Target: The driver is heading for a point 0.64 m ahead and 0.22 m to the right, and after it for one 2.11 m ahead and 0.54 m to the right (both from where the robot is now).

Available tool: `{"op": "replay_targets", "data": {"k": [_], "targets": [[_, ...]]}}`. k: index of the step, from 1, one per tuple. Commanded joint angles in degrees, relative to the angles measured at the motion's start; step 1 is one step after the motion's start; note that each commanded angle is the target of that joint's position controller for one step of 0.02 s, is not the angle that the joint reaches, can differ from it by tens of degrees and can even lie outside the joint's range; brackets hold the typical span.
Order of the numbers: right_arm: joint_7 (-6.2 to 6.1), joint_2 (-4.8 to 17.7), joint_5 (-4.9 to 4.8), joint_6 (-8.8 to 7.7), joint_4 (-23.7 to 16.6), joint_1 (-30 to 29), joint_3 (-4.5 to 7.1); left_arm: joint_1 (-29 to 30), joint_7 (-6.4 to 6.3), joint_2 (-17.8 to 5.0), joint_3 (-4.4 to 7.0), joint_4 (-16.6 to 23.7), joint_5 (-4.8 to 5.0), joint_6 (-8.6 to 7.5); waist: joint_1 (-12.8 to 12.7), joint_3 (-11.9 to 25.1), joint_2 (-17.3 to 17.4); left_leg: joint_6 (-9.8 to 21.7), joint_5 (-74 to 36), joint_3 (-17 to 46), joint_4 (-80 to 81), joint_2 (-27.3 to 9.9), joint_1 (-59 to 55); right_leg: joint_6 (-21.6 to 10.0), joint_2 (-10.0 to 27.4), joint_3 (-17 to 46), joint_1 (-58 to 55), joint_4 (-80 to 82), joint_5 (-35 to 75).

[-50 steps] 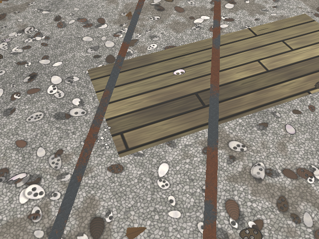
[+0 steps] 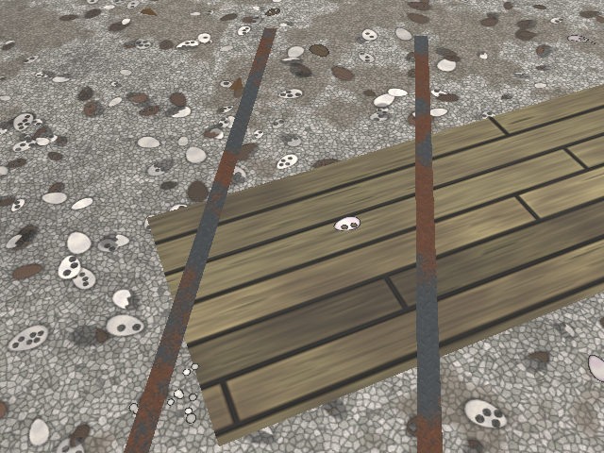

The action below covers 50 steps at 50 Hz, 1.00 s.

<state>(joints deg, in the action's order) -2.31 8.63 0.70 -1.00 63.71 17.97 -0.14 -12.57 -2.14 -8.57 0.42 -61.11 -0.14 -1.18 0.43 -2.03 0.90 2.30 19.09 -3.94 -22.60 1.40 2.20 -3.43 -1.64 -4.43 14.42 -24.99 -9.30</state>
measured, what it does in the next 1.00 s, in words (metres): walks ahead: right foot, then left foot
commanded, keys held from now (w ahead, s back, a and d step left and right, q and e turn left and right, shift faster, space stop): no key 0.12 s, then w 0.78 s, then w+e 0.10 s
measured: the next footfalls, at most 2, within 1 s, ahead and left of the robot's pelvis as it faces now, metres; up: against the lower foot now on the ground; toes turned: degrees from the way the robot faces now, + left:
right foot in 0.46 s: +0.19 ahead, -0.13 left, +0.00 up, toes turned -4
left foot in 1.00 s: +0.52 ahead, +0.05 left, +0.00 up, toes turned +3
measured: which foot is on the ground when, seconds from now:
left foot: down 0.00-0.48, up 0.50-0.98, down 1.00-1.00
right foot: down 0.00-0.24, up 0.26-0.44, down 0.46-1.00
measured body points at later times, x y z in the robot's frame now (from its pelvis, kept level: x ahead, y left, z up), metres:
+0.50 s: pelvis +0.09 -0.05 -0.02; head +0.10 -0.07 +0.43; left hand +0.16 +0.21 -0.15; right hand -0.03 -0.27 -0.17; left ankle -0.07 +0.08 -0.72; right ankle +0.15 -0.13 -0.74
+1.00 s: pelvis +0.33 -0.04 -0.02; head +0.37 -0.03 +0.43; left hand +0.23 +0.18 -0.16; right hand +0.53 -0.26 -0.13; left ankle +0.47 +0.04 -0.74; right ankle +0.15 -0.13 -0.74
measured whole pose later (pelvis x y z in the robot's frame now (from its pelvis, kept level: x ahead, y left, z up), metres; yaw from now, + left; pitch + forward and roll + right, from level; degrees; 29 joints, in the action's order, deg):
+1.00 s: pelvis +0.33 -0.04 -0.02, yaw -1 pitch +1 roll -1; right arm 1.4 10.2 1.3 -3.6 50.8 -0.5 2.5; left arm -28.1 -0.9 -9.5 1.7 -63.1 -1.3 -5.4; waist -3.6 -3.8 0.4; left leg 5.8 6.3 -5.1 -29.8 -0.8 27.6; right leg -2.3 -2.4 -3.1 -8.5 -16.2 -24.3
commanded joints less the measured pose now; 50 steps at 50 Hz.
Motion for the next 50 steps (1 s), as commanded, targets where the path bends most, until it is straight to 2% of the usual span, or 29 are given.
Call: {"op": "replay_targets", "data": {"k": [1,6,7,9,11,12,13,14,16,18,20,21,22,23,24,25,26,27,28,30,31,33,35,39,42,46,48,49,50], "targets": [[-0.49,3.8,-0.10,-0.08,0.8,5.4,0.41,-3.5,-0.17,-5.1,0.93,-0.1,0.01,-0.16,-0.4,0.4,-0.9,0.8,-10.2,5.8,5.0,-6.5,4.9,-1.7,8.3,9.6,-7.4,3.7,16.0],[-0.68,3.1,-0.02,0.32,1.9,5.5,0.07,-4.2,-0.25,-4.6,0.73,-1.8,-0.12,0.28,-0.5,-1.4,-0.3,0.9,-9.1,5.9,5.7,-6.9,5.1,-1.2,7.8,9.4,-6.2,4.8,12.3],[-0.60,3.0,0.08,0.30,2.3,6.5,0.02,-4.9,-0.18,-4.4,0.70,-2.3,-0.16,0.38,-0.4,-0.7,-0.3,1.2,-4.3,5.7,6.2,-6.5,4.8,-1.3,7.0,9.1,-6.3,5.2,5.9],[-0.36,4.1,0.37,0.35,2.3,7.5,0.57,-5.0,0.11,-5.8,1.45,-2.3,-0.24,0.84,-0.1,-3.1,0.6,3.3,9.1,6.1,5.5,-5.7,6.8,-2.4,4.5,8.0,-2.6,3.6,-12.6],[-0.08,4.9,0.22,0.13,1.9,9.3,0.92,-3.2,0.79,-5.4,1.67,-1.1,-0.35,0.81,1.2,-8.3,2.6,6.3,19.7,10.9,8.3,-8.4,7.7,-3.0,3.0,7.3,6.2,0.7,-22.1],[-0.08,5.9,-0.02,-0.15,2.2,11.3,1.27,-1.1,1.22,-4.2,1.42,0.1,-0.36,0.42,2.4,-10.4,4.7,8.0,22.6,15.3,11.5,-11.4,5.7,-2.5,1.4,5.2,11.4,-3.3,-20.3],[-0.18,7.7,-0.06,-0.46,2.7,12.6,1.92,1.2,1.69,-2.8,1.14,1.5,-0.74,-0.13,2.9,-12.3,7.8,10.0,23.5,20.2,15.4,-16.0,3.5,-1.8,0.0,1.0,15.5,-9.1,-15.1],[-0.23,8.7,0.21,-0.80,2.7,12.1,2.44,2.4,2.05,-2.9,1.17,2.6,-1.66,-0.69,2.7,-14.0,8.3,11.6,19.8,22.7,16.5,-19.8,2.2,-1.6,1.7,-0.1,18.7,-13.0,-12.5],[0.07,8.4,0.88,-1.73,2.8,13.1,2.79,4.0,2.58,-5.1,1.97,4.4,-1.58,-1.71,2.9,-13.2,5.7,12.7,9.4,22.6,15.8,-21.4,-3.1,-1.4,3.9,1.2,23.8,-17.6,-14.1],[0.33,8.5,1.06,-2.53,2.8,13.4,3.02,4.5,3.08,-5.8,2.55,5.8,-0.98,-2.48,2.3,-11.8,4.3,11.9,-0.6,19.1,14.0,-20.4,-6.7,-1.1,4.8,1.5,24.9,-17.8,-14.1],[0.61,8.8,0.98,-2.95,2.4,12.2,3.24,4.4,3.45,-5.0,2.75,6.8,-0.43,-2.82,1.4,-10.6,4.3,10.2,-5.8,15.0,12.4,-18.3,-4.3,-1.0,3.8,-0.2,19.4,-14.5,-11.2],[0.77,9.0,0.73,-3.02,2.0,10.6,3.32,2.2,3.60,-4.4,2.83,6.6,-0.29,-2.87,-0.3,-9.8,4.3,9.1,-8.3,12.2,10.5,-16.8,-0.2,-1.2,2.6,-1.7,12.8,-11.8,-8.4],[1.00,9.2,0.29,-3.13,1.3,7.9,3.30,-3.2,3.60,-3.7,3.06,4.9,-0.16,-2.89,-3.4,-8.2,3.7,7.4,-13.9,8.3,6.3,-14.2,6.4,-1.7,0.2,-3.7,1.6,-8.0,-5.5],[1.32,8.9,0.29,-3.41,1.1,7.6,3.12,-11.7,3.30,-4.9,4.07,1.8,-0.18,-2.92,-6.6,-4.7,1.3,5.9,-22.6,4.9,-2.5,-11.0,12.0,-2.4,-2.5,-4.1,-11.1,-6.2,-5.0],[1.68,7.7,0.27,-3.82,0.2,6.7,2.55,-21.6,2.47,-9.4,5.67,-0.5,-1.06,-3.15,-11.1,0.3,-5.9,3.2,-23.4,-0.5,-18.9,-6.7,19.7,-4.8,4.9,6.3,-22.3,-1.1,-11.0],[2.07,3.4,-0.40,-3.94,-2.7,8.5,1.67,-28.4,2.09,-16.0,6.89,-1.4,-1.61,-3.03,-11.1,6.1,-20.4,0.6,5.9,-3.8,-41.6,2.3,31.2,-11.6,22.1,37.0,-28.0,13.1,-23.6],[2.43,6.1,1.08,-3.61,-4.0,4.1,2.55,-21.9,2.01,-13.0,5.74,-0.8,-0.94,-2.20,-7.3,2.5,-11.6,2.4,9.8,5.5,-49.3,-0.5,34.4,-12.0,23.1,43.1,-20.6,17.0,-27.6],[2.95,5.6,0.96,-3.51,-5.4,1.3,2.59,-14.3,2.01,-11.8,5.21,1.6,-0.94,-2.10,-4.4,-2.5,-6.0,3.6,4.5,6.0,-51.3,-3.6,36.2,-11.2,22.6,36.3,-14.5,15.7,-27.8],[3.29,5.0,0.64,-3.74,-5.5,0.5,2.51,-10.0,2.24,-9.9,4.52,2.8,-0.86,-2.42,-2.7,-4.3,-1.9,3.9,-0.5,6.3,-48.4,-5.7,34.7,-9.9,20.2,29.9,-9.7,16.7,-21.1],[3.43,3.8,1.21,-3.06,-4.7,3.7,2.62,-7.7,2.09,-7.0,3.22,2.9,-0.68,-3.30,0.7,-3.8,-2.4,3.0,-3.4,5.7,-43.2,-7.3,29.4,-7.5,15.9,20.6,-5.4,17.6,-10.2],[3.56,3.6,1.35,-2.49,-4.5,4.6,2.72,-8.9,1.90,-6.6,2.91,2.4,-0.75,-3.70,1.1,-3.1,-3.0,2.5,-4.3,4.9,-42.2,-6.9,28.3,-7.4,15.0,17.9,-5.4,17.6,-5.8],[3.71,4.5,1.17,-1.65,-5.6,2.0,3.10,-11.8,1.58,-7.2,2.71,1.4,-0.78,-4.32,1.3,-3.7,-3.3,1.7,-6.4,3.7,-39.5,-7.0,30.8,-7.9,14.3,14.6,-6.6,18.3,-0.3],[3.91,4.9,1.14,-1.18,-7.6,-3.3,3.24,-13.7,1.51,-7.8,2.58,0.9,-0.76,-4.57,0.5,-4.9,-3.2,0.6,-9.2,2.8,-35.7,-7.5,35.0,-8.6,14.3,13.1,-8.2,19.7,1.4],[4.26,4.5,0.77,-1.29,-11.8,-14.2,3.05,-15.9,1.58,-7.1,2.10,0.7,-0.70,-4.75,-1.5,-6.5,-3.7,-0.9,-15.1,1.0,-23.6,-6.8,37.6,-8.7,12.9,9.3,-10.8,20.3,8.4],[4.38,4.1,0.47,-1.48,-13.9,-19.2,2.79,-17.8,1.44,-7.2,2.12,0.1,-0.67,-5.01,-2.7,-6.3,-4.5,-0.5,-18.1,-0.7,-16.2,-5.3,35.0,-8.4,12.6,6.9,-13.1,19.3,15.3],[4.15,5.2,0.49,-2.08,-15.9,-21.9,3.16,-18.5,1.03,-7.9,2.40,-0.7,-1.05,-4.92,-2.8,-6.4,-4.6,2.0,-15.8,-1.1,-11.1,-4.0,32.7,-8.0,14.6,6.8,-18.9,15.6,25.3],[3.62,6.4,0.41,-2.73,-15.2,-17.4,3.85,-16.2,0.88,-9.3,2.70,-0.3,-1.33,-4.77,-0.1,-3.8,-5.3,3.7,-11.4,-1.6,-8.9,-1.5,25.5,-6.9,14.5,6.6,-20.2,8.5,40.2],[3.13,7.5,0.41,-3.19,-13.3,-11.0,4.50,-15.2,0.95,-10.1,2.92,0.0,-1.43,-4.60,2.5,-0.2,-5.4,4.5,-9.9,-2.1,-7.3,0.3,18.1,-6.1,13.6,6.3,-19.9,1.0,46.2],[2.53,9.1,0.87,-3.86,-10.2,-0.8,5.38,-13.8,1.16,-10.2,2.89,0.4,-1.08,-4.40,6.8,5.3,-3.7,5.6,-12.6,-1.6,-3.6,0.1,4.8,-5.0,11.1,4.8,-15.0,-10.6,42.6]]}}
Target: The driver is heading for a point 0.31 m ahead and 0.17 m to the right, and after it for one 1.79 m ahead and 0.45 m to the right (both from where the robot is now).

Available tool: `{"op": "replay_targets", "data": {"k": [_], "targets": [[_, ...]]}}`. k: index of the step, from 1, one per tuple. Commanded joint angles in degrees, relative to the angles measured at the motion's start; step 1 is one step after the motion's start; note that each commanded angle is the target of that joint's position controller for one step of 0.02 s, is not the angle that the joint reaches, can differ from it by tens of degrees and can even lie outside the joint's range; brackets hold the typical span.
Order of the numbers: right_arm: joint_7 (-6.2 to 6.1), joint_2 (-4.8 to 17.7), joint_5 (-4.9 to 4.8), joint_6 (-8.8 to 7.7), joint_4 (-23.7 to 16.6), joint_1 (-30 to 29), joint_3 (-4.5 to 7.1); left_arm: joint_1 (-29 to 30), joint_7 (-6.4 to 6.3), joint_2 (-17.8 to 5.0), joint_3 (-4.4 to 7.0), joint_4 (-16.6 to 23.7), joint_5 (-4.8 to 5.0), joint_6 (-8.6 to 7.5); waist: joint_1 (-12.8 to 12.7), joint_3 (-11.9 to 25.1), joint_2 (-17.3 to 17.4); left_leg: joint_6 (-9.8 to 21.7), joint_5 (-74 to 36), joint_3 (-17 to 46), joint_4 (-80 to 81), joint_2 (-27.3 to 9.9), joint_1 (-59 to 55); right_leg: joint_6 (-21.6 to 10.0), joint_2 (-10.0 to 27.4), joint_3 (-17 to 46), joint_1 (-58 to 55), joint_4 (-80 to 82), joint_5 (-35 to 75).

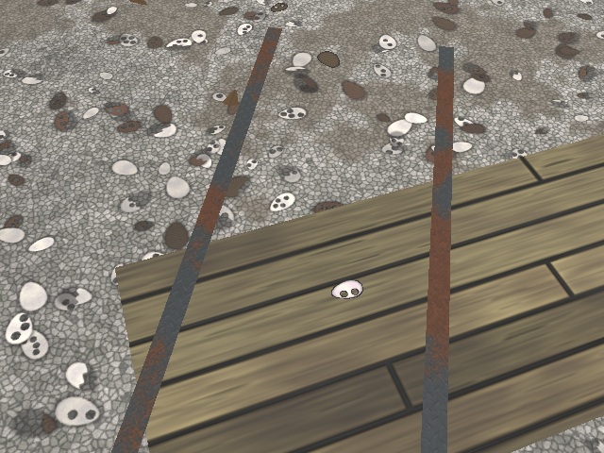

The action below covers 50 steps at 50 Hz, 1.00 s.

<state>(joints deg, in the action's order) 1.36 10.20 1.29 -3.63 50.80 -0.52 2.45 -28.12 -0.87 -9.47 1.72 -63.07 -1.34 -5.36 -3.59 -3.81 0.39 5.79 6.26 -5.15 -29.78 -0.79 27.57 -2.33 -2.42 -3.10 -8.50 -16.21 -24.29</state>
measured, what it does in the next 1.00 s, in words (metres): walks ahead, turning right: right foot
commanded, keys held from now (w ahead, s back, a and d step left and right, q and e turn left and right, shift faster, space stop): w+e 0.60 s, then w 0.40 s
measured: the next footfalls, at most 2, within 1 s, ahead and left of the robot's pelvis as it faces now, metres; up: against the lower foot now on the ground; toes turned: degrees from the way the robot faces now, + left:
right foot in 0.56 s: +0.42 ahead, -0.13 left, +0.00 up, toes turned -24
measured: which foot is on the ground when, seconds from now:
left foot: down 0.00-0.58, up 0.60-1.00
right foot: down 0.00-0.02, up 0.04-0.54, down 0.56-1.00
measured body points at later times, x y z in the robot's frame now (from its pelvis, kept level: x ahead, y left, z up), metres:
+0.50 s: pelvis +0.26 -0.01 +0.01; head +0.30 -0.02 +0.46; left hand +0.50 +0.15 -0.11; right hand +0.15 -0.23 -0.14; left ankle +0.14 +0.09 -0.72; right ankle +0.39 -0.14 -0.70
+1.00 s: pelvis +0.52 -0.12 +0.02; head +0.54 -0.14 +0.46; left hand +0.59 +0.13 -0.12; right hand +0.57 -0.40 -0.11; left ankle +0.73 -0.06 -0.68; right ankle +0.39 -0.12 -0.72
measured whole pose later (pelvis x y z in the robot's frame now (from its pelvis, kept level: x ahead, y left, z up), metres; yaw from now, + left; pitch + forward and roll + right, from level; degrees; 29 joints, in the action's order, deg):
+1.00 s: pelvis +0.52 -0.12 +0.02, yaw -25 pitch +1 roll -1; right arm 1.9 13.1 1.6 -1.0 48.0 5.3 2.6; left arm -24.5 -0.2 -12.1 2.4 -56.4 -0.6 -4.6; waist -3.2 -2.5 2.8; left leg 0.4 0.8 -3.0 -41.3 -5.7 37.1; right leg -7.0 -7.5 1.0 -5.5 -9.0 -15.1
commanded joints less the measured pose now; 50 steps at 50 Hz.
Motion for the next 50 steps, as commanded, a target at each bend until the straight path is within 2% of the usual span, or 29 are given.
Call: {"op": "replay_targets", "data": {"k": [1,2,3,4,5,7,8,10,13,17,19,22,25,26,27,28,29,30,31,32,33,34,35,37,40,44,50], "targets": [[-1.94,12.6,1.95,-1.73,4.3,27.6,4.19,1.6,0.28,-6.9,0.85,4.2,0.87,-0.29,13.5,14.9,1.9,4.6,7.9,12.9,4.8,-10.5,-36.0,-5.2,8.5,1.9,20.0,-36.4,38.1],[-1.43,17.2,2.62,-1.46,4.0,28.4,5.15,-6.4,0.55,-0.4,-0.19,4.8,3.25,0.11,9.0,21.7,14.5,11.0,13.4,40.0,12.3,-26.4,-48.4,-3.2,-1.4,0.1,39.3,-56.1,-5.3],[-1.01,13.5,0.78,-0.71,3.0,23.0,4.55,-2.0,0.20,-7.2,1.53,4.3,1.69,0.72,8.4,17.7,4.2,9.3,19.8,40.4,15.5,-23.6,-41.3,-4.3,2.1,6.4,42.2,-60.1,-1.6],[-0.92,9.4,0.35,-0.87,1.9,16.7,3.25,3.3,0.50,-7.4,1.90,6.0,1.37,0.69,6.5,9.3,2.1,7.2,19.5,30.8,17.1,-21.6,-32.3,-4.5,4.6,6.5,43.1,-58.4,4.1],[-0.79,6.8,0.33,-1.36,1.7,14.0,2.52,5.4,0.71,-5.9,1.74,6.6,1.21,0.67,5.3,5.1,0.8,5.5,13.1,23.8,19.3,-19.2,-25.7,-4.4,6.6,6.2,41.7,-55.8,7.4],[-1.56,4.2,0.02,-2.00,2.9,14.3,1.65,5.0,1.48,-4.6,2.02,6.6,-0.17,2.11,2.8,2.5,3.0,2.7,5.0,13.9,20.7,-15.4,-19.2,-3.7,8.3,5.9,38.2,-52.7,9.0],[-1.79,3.9,-0.09,-2.43,3.5,15.8,1.50,4.8,1.82,-3.8,2.10,6.8,-0.30,2.85,2.4,2.6,3.2,2.5,2.1,11.4,21.0,-15.2,-18.6,-3.5,8.3,5.5,37.8,-52.2,9.5],[-1.97,5.1,-0.50,-3.24,4.2,18.1,1.71,7.2,2.29,-3.0,2.14,8.2,-0.41,3.94,1.8,1.6,2.9,2.5,-1.9,7.3,22.0,-15.0,-18.7,-2.9,8.9,4.8,40.7,-51.1,11.6],[-2.07,5.8,-0.23,-3.57,4.6,20.6,1.78,13.5,2.93,-3.3,2.11,10.8,-0.41,4.71,2.3,-0.2,2.9,2.3,-4.3,2.2,23.0,-14.3,-20.0,-2.1,9.7,3.7,46.7,-47.3,17.6],[-2.26,5.9,-0.24,-3.64,5.0,22.7,1.45,22.1,3.79,-3.1,1.50,14.2,-0.27,4.46,3.7,-2.3,2.9,1.8,-10.8,-4.1,22.7,-12.6,-21.6,-1.5,8.5,0.6,46.9,-33.3,24.5],[-2.56,6.9,-0.30,-3.56,5.4,24.6,1.61,26.1,4.15,-2.9,1.12,15.9,-0.39,4.37,4.8,-2.7,3.2,1.6,-14.4,-6.1,22.3,-13.4,-24.2,-2.1,7.7,-2.1,45.5,-27.3,25.6],[-3.03,7.9,-0.16,-2.81,6.3,27.2,1.89,29.4,4.46,-3.7,1.16,17.7,-0.70,4.21,5.6,-3.0,3.3,1.4,-21.6,-8.5,19.5,-14.8,-30.6,-3.9,6.2,-4.6,44.7,-22.2,22.3],[-3.50,10.0,0.07,-1.76,6.1,26.3,2.45,26.1,4.06,-5.3,1.98,17.5,-0.90,4.29,3.2,0.0,5.5,0.7,-44.8,-11.2,9.7,-15.5,-35.0,-7.1,1.5,-7.4,38.1,-20.3,14.1],[-3.52,11.0,0.16,-1.19,5.9,25.8,2.76,22.0,3.77,-6.2,2.51,16.5,-0.90,4.21,1.4,2.3,5.9,0.7,-50.3,-11.6,2.9,-15.6,-35.5,-8.3,-0.5,-7.9,33.8,-19.7,11.0],[-3.30,11.9,0.09,-0.55,5.4,25.3,3.01,16.3,3.42,-7.4,3.26,14.9,-0.89,3.85,-0.7,5.8,5.8,0.5,-49.3,-11.6,-6.7,-15.6,-34.2,-9.7,-2.4,-7.6,27.3,-17.3,9.7],[-2.87,12.0,-0.14,-0.21,4.4,24.2,3.03,8.0,2.71,-9.8,4.50,12.3,-1.44,3.33,-4.8,10.3,2.8,-1.2,-39.3,-12.3,-21.0,-14.5,-27.1,-11.6,-2.3,-4.4,14.9,-11.9,11.1],[-2.36,7.2,-0.79,-0.26,1.5,25.0,2.07,4.6,1.92,-16.0,6.25,12.1,-2.09,3.12,-4.2,15.7,-6.2,-3.7,-3.8,-11.6,-40.2,-9.9,-7.9,-16.6,12.9,16.7,-1.1,-10.5,6.1],[-1.35,7.0,-1.09,-0.97,-3.0,22.2,2.20,5.8,1.93,-20.1,6.97,13.5,-0.70,3.76,-1.9,19.1,-11.5,-6.2,26.3,-1.3,-55.0,2.2,10.1,-23.8,22.9,46.7,-9.0,-0.7,8.6],[-1.11,8.8,-0.72,-1.49,-3.9,15.3,2.33,6.8,1.50,-18.0,6.36,12.9,-0.04,4.36,-2.5,12.2,-2.1,-5.4,19.6,5.5,-53.9,-2.2,16.6,-20.9,21.6,37.8,-5.2,1.4,11.0],[-0.94,7.8,-1.29,-2.22,-3.9,15.5,1.83,9.6,1.11,-14.7,5.47,12.7,0.40,4.14,-0.3,6.8,-0.8,-4.8,13.8,5.3,-49.3,-4.5,15.3,-18.5,20.2,30.0,2.3,1.9,16.4],[-1.10,7.4,-1.02,-2.27,-2.3,17.4,1.80,12.5,1.03,-11.7,4.62,12.9,0.36,3.60,2.5,4.2,2.2,-4.7,11.4,5.5,-43.6,-6.3,10.9,-15.5,17.0,24.0,8.6,2.7,23.8],[-1.16,7.2,0.24,-1.34,-1.7,18.7,1.82,14.1,0.80,-10.0,3.97,12.9,0.85,2.94,4.4,3.4,1.9,-5.1,10.7,5.7,-40.3,-7.2,7.1,-13.9,14.5,19.5,12.6,3.3,28.9],[-0.95,6.7,1.12,-0.17,-1.0,20.3,1.67,14.5,0.75,-8.9,3.43,12.8,1.04,2.17,5.4,4.2,0.6,-5.6,10.1,5.9,-38.1,-7.7,3.7,-12.9,12.8,16.6,14.7,3.8,32.0],[-0.32,6.2,1.37,1.32,-1.1,20.0,1.65,11.6,0.84,-9.4,3.22,11.4,1.51,0.81,5.8,4.1,-0.3,-6.4,9.1,4.8,-35.1,-7.4,3.2,-12.3,11.2,13.7,15.4,4.7,38.0],[0.15,6.5,0.95,2.05,-2.9,13.9,1.61,7.3,0.93,-10.9,3.30,10.1,1.45,0.36,3.9,2.0,-2.0,-7.0,3.0,3.6,-29.2,-7.5,8.4,-9.9,10.1,11.5,13.5,6.4,40.5],[0.37,6.9,0.44,2.09,-5.4,6.0,1.46,3.5,0.93,-10.4,2.71,9.3,1.24,0.43,1.4,0.5,-3.3,-6.8,-3.7,2.8,-20.5,-6.6,13.2,-7.6,9.8,10.6,8.6,7.0,41.3],[0.60,6.1,0.15,1.35,-8.8,-2.9,0.33,-0.8,0.12,-10.3,1.85,7.3,0.41,0.34,-0.9,-1.9,-4.0,-4.3,-6.0,0.4,-7.7,-3.1,12.9,-8.0,11.7,9.6,1.5,6.3,46.5]]}}
Velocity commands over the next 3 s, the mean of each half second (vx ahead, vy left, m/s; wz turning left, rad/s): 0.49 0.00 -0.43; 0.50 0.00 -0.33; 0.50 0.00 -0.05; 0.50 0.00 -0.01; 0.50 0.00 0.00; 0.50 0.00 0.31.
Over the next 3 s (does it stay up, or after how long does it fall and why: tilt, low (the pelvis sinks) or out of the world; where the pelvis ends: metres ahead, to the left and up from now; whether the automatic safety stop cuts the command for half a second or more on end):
stays up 1.49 -0.58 0.02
